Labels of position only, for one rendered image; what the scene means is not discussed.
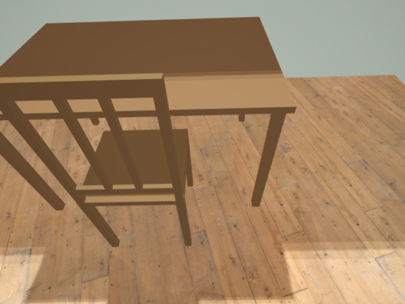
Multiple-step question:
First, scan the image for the chair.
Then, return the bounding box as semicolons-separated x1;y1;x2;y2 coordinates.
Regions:
0;73;193;247

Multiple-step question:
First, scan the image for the table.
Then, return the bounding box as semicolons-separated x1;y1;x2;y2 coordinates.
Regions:
0;16;297;210

